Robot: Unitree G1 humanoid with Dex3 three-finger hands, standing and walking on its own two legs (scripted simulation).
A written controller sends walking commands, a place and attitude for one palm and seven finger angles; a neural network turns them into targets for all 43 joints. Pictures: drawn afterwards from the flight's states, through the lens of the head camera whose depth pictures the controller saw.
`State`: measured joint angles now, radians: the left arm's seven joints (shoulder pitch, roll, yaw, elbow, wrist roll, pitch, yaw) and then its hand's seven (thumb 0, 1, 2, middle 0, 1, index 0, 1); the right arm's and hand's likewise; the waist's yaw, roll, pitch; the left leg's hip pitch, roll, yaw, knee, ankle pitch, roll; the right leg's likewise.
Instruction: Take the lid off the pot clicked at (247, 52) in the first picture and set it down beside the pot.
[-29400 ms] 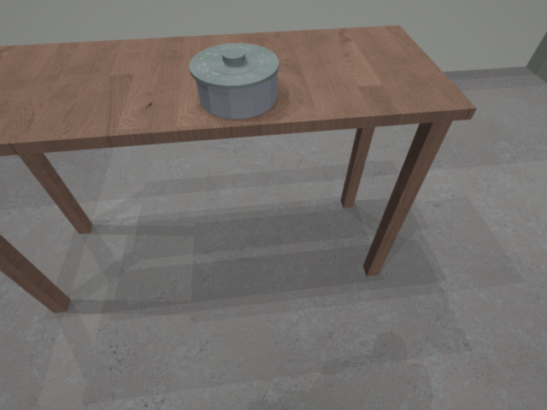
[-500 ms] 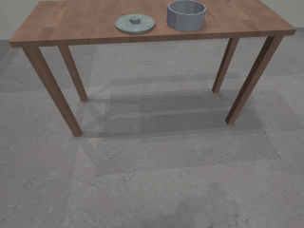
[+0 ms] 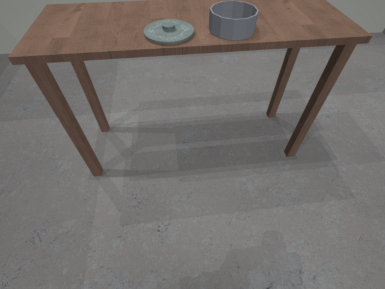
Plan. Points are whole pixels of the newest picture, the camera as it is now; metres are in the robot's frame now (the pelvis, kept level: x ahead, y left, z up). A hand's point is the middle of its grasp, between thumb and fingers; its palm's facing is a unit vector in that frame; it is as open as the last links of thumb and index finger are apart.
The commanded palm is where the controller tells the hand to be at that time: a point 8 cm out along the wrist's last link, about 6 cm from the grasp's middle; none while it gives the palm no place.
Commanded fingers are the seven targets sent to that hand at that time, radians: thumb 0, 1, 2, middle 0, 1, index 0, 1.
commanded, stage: let the arm hang, fingers relaxed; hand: left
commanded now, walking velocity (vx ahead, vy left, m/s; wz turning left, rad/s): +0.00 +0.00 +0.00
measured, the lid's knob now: (168, 26) +0.99 +0.12 +0.08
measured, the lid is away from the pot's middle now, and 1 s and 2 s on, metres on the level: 0.25 0.25 0.25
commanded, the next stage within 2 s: look to check the result in 1.04 s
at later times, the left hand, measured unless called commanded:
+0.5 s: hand out of the picture +0.01 +0.18 -0.18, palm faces -0.01 -0.98 -0.21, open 7.3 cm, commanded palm none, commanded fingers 0.00 0.90 0.90 -0.20 -0.30 -0.20 -0.30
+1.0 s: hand out of the picture +0.01 +0.19 -0.18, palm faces -0.01 -0.98 -0.21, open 7.3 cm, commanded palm none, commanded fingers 0.00 0.90 0.90 -0.20 -0.30 -0.20 -0.30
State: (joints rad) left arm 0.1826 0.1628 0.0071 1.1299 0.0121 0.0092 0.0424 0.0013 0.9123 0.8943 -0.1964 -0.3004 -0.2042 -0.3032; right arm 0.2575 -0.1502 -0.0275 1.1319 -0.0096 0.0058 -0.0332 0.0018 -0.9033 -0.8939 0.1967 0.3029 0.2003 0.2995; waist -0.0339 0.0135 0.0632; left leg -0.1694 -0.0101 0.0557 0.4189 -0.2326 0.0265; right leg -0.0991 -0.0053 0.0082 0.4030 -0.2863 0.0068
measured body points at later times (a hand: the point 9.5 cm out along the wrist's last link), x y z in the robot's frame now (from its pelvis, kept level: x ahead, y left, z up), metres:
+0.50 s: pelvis -0.01 +0.01 +0.00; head +0.01 +0.01 +0.45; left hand +0.01 +0.23 -0.16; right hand -0.01 -0.22 -0.16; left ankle +0.00 +0.10 -0.74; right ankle -0.04 -0.12 -0.74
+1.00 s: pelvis -0.02 +0.01 +0.00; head +0.01 +0.01 +0.45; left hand +0.01 +0.24 -0.16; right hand -0.02 -0.22 -0.16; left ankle +0.00 +0.10 -0.74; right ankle -0.04 -0.12 -0.74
